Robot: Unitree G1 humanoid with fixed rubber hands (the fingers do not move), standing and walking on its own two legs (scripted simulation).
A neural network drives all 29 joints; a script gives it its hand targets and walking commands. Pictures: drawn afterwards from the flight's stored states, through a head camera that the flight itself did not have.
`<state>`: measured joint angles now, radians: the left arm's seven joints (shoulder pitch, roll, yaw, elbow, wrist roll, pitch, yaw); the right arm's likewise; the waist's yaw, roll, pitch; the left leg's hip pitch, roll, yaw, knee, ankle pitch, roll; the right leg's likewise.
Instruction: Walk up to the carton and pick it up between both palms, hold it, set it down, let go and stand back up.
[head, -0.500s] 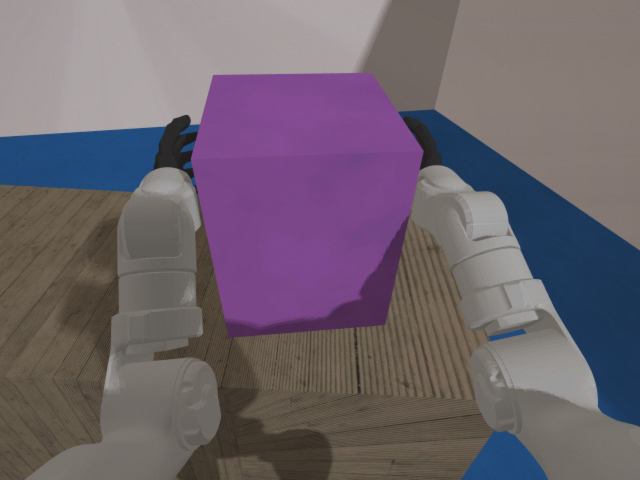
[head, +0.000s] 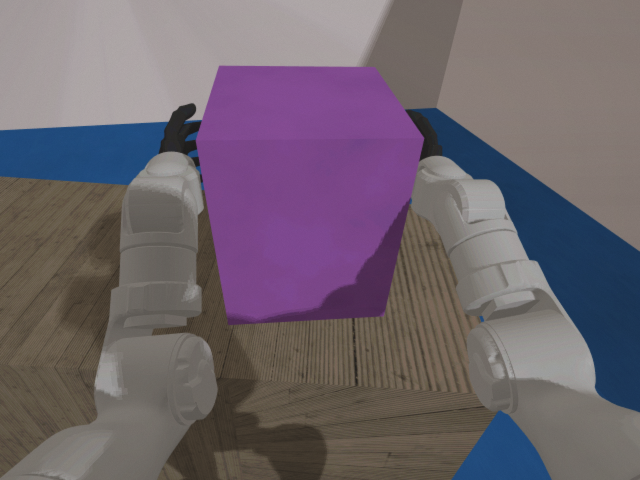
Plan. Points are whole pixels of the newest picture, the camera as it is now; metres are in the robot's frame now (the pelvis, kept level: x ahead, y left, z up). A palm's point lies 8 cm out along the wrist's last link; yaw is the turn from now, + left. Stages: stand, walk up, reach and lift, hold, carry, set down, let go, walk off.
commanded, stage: hold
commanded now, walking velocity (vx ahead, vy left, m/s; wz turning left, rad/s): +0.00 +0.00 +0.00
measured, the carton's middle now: (303, 193) +0.40 +0.01 +0.21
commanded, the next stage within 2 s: none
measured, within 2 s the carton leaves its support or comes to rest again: neither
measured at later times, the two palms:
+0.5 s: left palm (183, 168) +0.39 +0.16 +0.25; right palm (421, 171) +0.39 -0.13 +0.25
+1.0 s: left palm (173, 171) +0.37 +0.16 +0.25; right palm (423, 172) +0.37 -0.13 +0.26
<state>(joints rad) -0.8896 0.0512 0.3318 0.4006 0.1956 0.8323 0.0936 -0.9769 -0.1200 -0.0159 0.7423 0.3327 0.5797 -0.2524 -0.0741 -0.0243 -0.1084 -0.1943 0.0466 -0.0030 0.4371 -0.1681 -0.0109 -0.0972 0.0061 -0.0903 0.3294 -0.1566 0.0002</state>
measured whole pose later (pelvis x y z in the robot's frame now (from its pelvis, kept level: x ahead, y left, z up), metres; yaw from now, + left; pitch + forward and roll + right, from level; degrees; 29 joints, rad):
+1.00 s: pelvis +0.01 +0.00 +0.00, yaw +0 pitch -7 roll -2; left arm -0.81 0.02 0.33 0.26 0.21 0.89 0.08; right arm -0.91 -0.12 0.02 0.62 0.38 0.63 -0.28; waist -0.09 -0.02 -0.09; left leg -0.14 0.04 -0.01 0.45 -0.20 -0.01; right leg -0.03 0.01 -0.09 0.32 -0.17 0.01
